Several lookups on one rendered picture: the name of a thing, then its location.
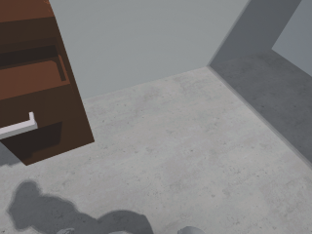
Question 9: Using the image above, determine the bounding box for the handle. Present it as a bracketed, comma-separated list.
[0, 112, 38, 139]

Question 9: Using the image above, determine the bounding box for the drawer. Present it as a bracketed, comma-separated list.
[0, 43, 81, 129]

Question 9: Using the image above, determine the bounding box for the cabinet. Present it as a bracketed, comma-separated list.
[0, 0, 95, 166]

